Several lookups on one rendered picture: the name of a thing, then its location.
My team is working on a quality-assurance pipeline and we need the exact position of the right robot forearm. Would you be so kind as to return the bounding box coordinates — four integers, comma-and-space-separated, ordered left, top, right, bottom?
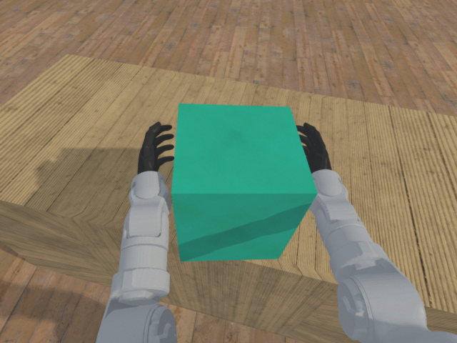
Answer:
309, 169, 427, 325

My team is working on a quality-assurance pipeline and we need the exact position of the left robot upper arm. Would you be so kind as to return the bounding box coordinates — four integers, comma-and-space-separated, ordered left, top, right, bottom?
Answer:
97, 304, 178, 343

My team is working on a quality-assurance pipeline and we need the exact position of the left robot hand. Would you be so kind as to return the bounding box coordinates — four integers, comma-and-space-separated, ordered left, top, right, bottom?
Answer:
138, 121, 174, 174

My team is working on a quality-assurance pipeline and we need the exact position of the pedestal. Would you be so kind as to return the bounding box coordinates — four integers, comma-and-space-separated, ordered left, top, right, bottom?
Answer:
0, 54, 457, 343

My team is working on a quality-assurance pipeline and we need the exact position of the left robot forearm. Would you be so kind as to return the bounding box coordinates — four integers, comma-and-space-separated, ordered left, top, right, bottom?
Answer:
96, 171, 171, 343

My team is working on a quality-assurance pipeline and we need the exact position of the right robot hand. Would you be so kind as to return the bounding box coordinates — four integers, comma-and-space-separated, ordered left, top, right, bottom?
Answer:
296, 122, 332, 173

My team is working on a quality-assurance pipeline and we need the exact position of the right robot upper arm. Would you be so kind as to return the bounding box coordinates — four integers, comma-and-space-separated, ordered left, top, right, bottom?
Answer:
337, 272, 457, 343

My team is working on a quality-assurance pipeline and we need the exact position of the carton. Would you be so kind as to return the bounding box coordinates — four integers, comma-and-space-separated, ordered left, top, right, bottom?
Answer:
171, 104, 318, 262

